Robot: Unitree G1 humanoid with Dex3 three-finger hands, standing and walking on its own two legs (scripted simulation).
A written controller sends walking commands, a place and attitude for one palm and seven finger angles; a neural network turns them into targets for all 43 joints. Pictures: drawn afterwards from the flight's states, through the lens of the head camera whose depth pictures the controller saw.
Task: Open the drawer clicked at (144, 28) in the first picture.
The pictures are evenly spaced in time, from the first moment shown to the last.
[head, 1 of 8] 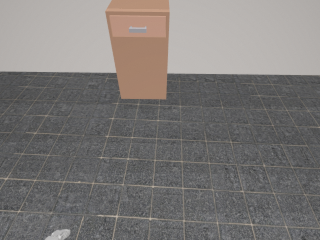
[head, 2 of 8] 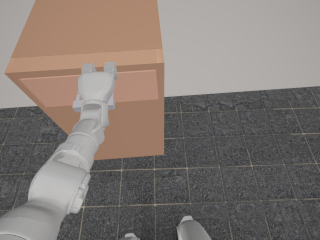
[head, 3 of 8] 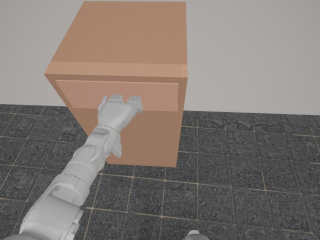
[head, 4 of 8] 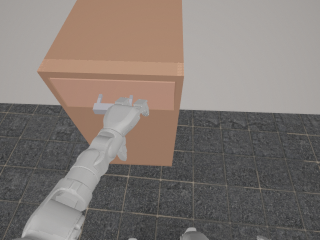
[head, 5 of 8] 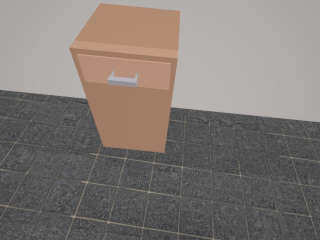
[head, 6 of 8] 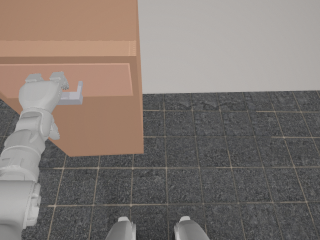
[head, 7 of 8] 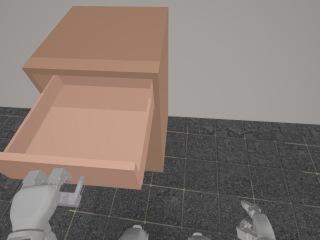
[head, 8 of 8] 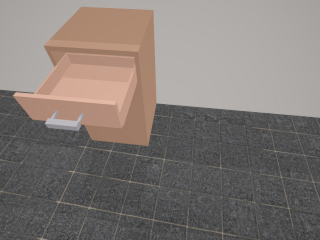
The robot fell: no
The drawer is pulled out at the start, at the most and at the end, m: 0.00 0.30 0.30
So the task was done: yes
